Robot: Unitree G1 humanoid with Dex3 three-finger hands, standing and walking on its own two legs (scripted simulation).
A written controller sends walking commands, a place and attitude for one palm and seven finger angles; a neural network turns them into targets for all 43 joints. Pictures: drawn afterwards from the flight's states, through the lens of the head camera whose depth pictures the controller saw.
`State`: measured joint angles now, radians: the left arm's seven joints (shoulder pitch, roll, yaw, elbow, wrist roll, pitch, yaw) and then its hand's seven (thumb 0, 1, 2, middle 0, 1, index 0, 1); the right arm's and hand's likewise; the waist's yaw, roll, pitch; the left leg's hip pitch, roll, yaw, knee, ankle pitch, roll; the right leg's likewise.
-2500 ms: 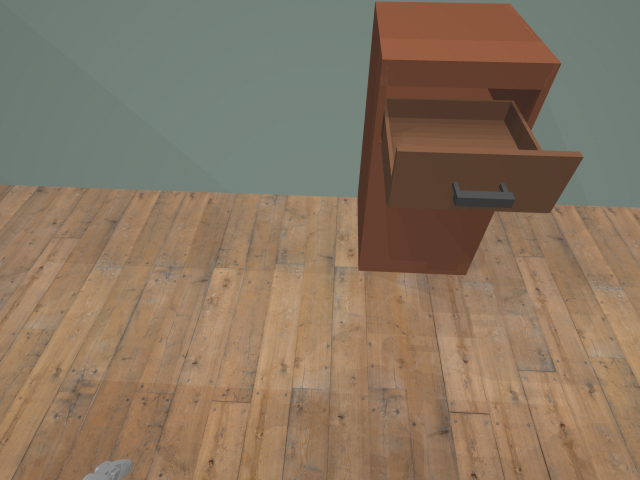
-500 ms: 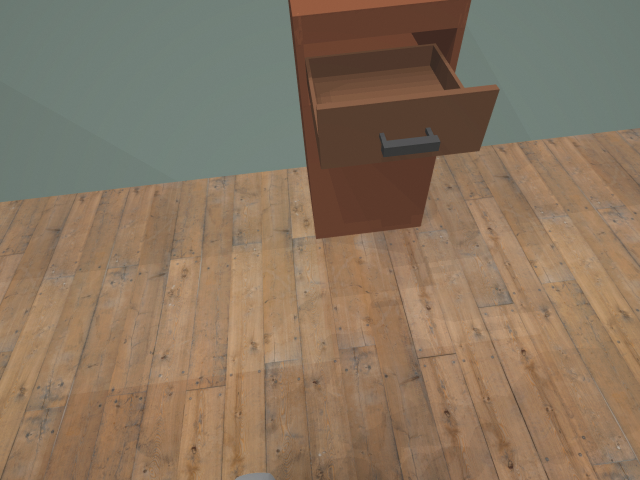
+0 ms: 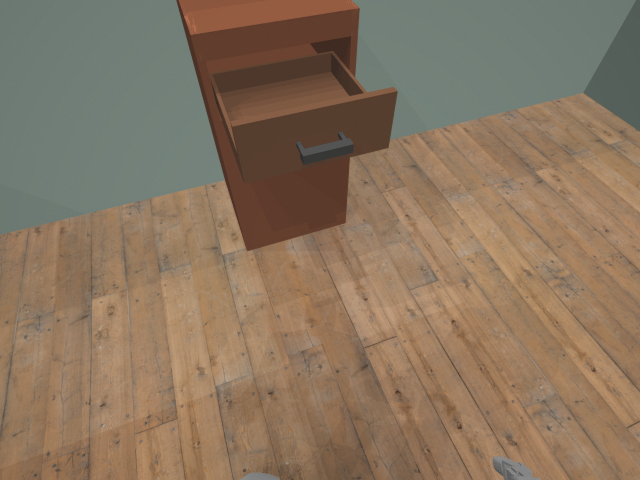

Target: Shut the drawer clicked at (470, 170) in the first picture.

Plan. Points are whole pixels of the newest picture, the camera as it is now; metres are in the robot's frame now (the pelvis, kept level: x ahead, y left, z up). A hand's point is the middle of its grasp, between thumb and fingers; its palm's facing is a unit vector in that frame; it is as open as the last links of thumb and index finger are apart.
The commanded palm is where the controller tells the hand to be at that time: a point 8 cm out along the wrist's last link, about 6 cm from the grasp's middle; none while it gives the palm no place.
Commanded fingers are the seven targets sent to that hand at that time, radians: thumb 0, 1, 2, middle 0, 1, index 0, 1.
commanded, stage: walk to a spot facing it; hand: left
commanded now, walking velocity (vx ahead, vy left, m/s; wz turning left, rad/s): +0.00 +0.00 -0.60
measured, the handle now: (323, 145) +0.79 +0.09 -0.08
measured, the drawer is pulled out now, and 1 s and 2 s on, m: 0.28 0.28 0.28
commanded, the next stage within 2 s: turn to face it in 1.92 s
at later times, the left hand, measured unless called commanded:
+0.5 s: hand out of the picture +0.13 +0.19 -0.17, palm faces -0.33 -0.92 -0.22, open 7.4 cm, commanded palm none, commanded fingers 0.00 0.90 0.90 -0.20 -0.30 -0.20 -0.30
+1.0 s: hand (251, 474) +0.15 +0.12 -0.17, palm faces -0.46 -0.86 -0.21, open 7.4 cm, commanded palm none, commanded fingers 0.00 0.90 0.90 -0.20 -0.30 -0.20 -0.30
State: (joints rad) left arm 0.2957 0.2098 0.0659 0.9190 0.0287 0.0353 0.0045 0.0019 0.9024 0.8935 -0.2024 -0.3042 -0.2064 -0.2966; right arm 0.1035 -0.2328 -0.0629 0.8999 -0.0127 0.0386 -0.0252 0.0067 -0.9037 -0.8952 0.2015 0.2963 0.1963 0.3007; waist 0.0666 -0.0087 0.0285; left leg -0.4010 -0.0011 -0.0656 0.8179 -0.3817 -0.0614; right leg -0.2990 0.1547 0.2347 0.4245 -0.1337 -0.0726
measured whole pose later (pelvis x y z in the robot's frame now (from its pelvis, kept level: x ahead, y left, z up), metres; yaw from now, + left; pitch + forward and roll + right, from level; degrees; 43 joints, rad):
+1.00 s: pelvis +0.08 -0.05 +0.00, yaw -35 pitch +1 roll -1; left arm 0.43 0.16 0.04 1.00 0.03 -0.04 0.00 0.00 0.90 0.89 -0.20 -0.30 -0.21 -0.30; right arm 0.16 -0.23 -0.07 0.90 -0.03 0.01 0.03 0.01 -0.90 -0.90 0.20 0.30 0.20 0.30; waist 0.05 0.03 0.01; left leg -0.60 0.11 0.02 0.93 -0.21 -0.09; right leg -0.02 0.07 0.12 0.34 -0.32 -0.05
